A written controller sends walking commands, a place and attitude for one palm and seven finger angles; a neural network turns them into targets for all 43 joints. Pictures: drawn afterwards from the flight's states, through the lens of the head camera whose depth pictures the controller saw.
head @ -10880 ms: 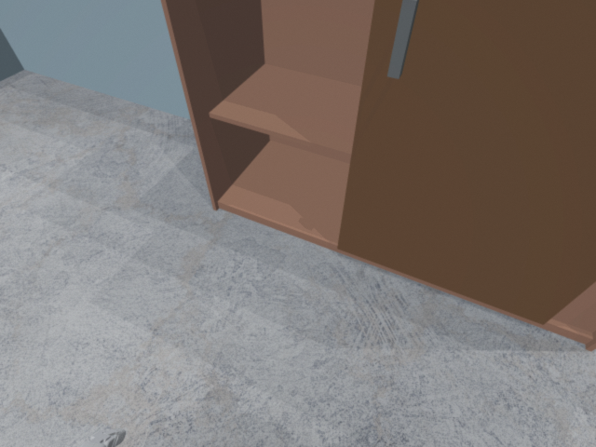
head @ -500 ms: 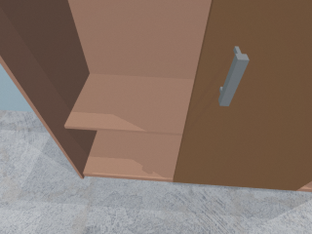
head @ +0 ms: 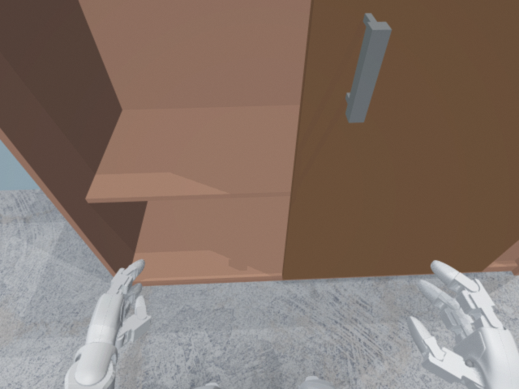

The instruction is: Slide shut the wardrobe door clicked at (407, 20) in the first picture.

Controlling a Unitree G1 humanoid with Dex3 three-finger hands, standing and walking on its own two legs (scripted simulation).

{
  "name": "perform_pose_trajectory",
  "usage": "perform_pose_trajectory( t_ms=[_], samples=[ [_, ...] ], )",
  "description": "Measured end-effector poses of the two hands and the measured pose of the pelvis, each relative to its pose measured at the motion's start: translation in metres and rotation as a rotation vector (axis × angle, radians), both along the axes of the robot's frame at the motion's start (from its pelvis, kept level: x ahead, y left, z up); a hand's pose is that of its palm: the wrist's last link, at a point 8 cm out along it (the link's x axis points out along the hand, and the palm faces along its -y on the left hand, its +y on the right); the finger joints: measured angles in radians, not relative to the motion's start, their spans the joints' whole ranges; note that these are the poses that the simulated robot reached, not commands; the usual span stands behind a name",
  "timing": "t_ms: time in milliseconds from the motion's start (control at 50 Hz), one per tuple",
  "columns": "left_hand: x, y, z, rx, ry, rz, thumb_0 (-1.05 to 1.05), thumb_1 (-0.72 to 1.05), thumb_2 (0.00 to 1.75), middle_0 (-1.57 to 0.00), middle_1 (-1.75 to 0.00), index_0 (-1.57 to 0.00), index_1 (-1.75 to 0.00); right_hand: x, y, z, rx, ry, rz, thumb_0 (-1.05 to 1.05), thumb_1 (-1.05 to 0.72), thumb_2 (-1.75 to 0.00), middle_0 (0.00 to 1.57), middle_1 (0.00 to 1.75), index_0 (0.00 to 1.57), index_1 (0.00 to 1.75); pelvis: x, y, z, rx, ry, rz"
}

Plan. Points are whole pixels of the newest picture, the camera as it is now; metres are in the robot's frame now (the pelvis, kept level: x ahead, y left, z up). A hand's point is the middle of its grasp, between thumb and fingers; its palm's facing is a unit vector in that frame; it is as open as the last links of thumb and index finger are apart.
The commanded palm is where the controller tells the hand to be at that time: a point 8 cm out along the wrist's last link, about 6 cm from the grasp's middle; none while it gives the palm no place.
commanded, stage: raise the hand with hooked fingers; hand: right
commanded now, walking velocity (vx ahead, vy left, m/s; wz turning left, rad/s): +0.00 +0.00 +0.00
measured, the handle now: (361, 69) +0.57 -0.17 +0.21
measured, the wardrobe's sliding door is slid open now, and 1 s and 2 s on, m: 0.60 0.60 0.60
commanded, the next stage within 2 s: move the hooked fingers beside the handle in 1.58 s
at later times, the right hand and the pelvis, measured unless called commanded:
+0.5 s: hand (478, 274) +0.23 -0.25 +0.14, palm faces +0.00 +1.00 -0.08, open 12.2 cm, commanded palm +0.21 -0.31 +0.15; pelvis +0.00 -0.03 +0.04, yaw +1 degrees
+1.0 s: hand out of the picture +0.27 -0.30 +0.22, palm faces +0.06 +0.99 -0.10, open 13.9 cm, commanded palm +0.25 -0.34 +0.23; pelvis +0.01 -0.02 +0.06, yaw +0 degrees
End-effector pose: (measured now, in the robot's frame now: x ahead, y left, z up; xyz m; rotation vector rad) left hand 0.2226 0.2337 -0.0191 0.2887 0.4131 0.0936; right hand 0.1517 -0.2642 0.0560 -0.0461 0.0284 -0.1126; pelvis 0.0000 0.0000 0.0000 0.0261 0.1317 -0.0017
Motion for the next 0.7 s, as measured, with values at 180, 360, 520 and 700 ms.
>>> perform_pose_trajectory(
  t_ms=[180, 360, 520, 700],
  samples=[
    [-0.064, -0.03, -0.035, -0.1, 0.18, 0.037, 0.02, 0.91, 0.9, -0.21, -0.3, -0.2, -0.3, 0.048, -0.004, 0.039, -0.02, -0.043, 0.185, 0.01, -0.28, -0.63, 0.24, 0.7, 0.24, 0.7, -0.008, -0.006, 0.012, 0.016, -0.037, -0.001],
    [-0.108, -0.017, -0.028, -0.084, 0.23, 0.13, 0.02, 0.9, 0.9, -0.21, -0.3, -0.2, -0.3, 0.058, -0.029, 0.07, -0.025, -0.059, 0.116, 0.01, -0.08, -0.55, 0.26, 0.83, 0.26, 0.83, -0.002, -0.021, 0.029, 0.003, -0.062, 0.027],
    [-0.089, -0.011, -0.006, -0.023, 0.16, 0.116, 0.02, 0.91, 0.9, -0.21, -0.3, -0.2, -0.3, 0.063, -0.043, 0.085, -0.036, -0.08, 0.115, 0.0, 0.11, -0.46, 0.27, 0.95, 0.27, 0.95, 0.001, -0.03, 0.037, 0.005, -0.098, 0.018],
    [-0.046, -0.036, 0.02, -0.049, 0.035, 0.034, 0.02, 0.91, 0.9, -0.2, -0.3, -0.2, -0.3, 0.077, -0.066, 0.121, -0.041, -0.132, 0.089, 0.0, 0.32, -0.37, 0.29, 1.09, 0.29, 1.09, 0.006, -0.032, 0.047, 0.006, -0.142, 0.008]
  ],
)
